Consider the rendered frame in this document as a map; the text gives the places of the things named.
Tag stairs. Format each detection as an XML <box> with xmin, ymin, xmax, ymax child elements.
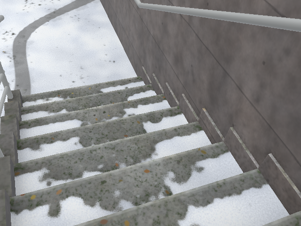
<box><xmin>9</xmin><ymin>76</ymin><xmax>301</xmax><ymax>226</ymax></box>

